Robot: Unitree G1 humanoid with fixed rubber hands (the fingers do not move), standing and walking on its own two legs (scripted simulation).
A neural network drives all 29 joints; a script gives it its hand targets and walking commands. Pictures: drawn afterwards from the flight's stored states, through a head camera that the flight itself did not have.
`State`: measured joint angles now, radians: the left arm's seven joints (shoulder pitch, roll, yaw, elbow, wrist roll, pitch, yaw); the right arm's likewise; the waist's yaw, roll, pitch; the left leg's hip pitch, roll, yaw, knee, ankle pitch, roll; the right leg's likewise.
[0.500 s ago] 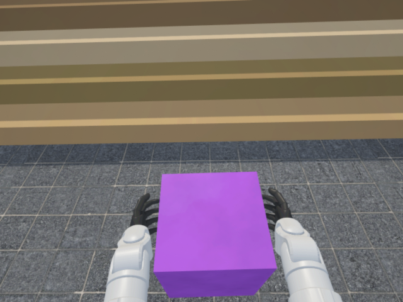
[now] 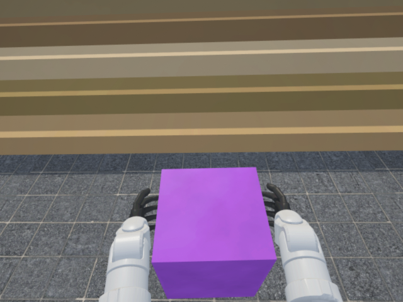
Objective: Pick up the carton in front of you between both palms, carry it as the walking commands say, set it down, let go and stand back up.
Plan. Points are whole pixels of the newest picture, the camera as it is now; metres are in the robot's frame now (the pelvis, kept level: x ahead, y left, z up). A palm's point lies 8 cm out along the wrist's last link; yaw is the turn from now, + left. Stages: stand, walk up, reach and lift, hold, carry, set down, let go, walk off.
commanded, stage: reach and lift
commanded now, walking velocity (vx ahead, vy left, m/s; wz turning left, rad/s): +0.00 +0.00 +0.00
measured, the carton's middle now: (209, 235) +0.31 +0.00 -0.05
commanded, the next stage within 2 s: hold in 0.62 s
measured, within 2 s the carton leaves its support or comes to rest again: neither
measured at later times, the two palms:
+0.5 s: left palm (137, 218) +0.31 +0.15 +0.04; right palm (282, 212) +0.31 -0.15 +0.04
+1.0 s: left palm (134, 219) +0.29 +0.15 +0.05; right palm (285, 212) +0.29 -0.15 +0.05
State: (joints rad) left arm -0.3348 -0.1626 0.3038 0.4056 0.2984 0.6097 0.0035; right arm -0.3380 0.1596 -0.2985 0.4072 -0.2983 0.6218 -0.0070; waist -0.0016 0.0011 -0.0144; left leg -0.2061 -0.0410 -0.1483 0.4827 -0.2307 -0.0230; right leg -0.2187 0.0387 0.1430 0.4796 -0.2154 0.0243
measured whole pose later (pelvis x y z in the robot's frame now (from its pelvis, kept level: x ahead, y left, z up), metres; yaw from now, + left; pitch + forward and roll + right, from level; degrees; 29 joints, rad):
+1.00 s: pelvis +0.01 +0.00 +0.01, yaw +0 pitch -7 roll +0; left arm -0.28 -0.15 0.23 0.26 0.28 0.76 0.00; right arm -0.28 0.16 -0.23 0.26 -0.28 0.77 0.00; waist 0.00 0.00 0.00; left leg -0.07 -0.03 -0.14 0.38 -0.20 -0.02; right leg -0.07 0.03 0.14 0.38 -0.18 0.02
